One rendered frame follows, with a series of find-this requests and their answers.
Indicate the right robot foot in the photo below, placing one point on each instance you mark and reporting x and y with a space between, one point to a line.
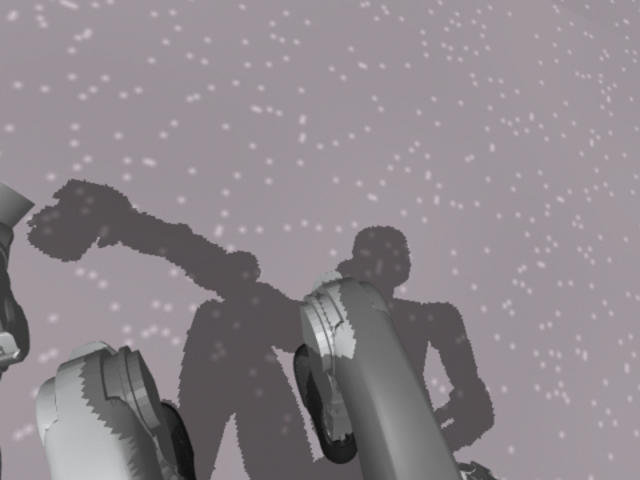
337 451

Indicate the right robot hand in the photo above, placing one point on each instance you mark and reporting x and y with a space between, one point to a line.
474 471

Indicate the left robot arm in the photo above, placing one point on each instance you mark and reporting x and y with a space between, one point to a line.
14 331

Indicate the left robot foot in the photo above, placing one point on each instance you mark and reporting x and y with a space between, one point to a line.
181 443

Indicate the can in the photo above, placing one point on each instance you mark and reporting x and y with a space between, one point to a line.
13 206

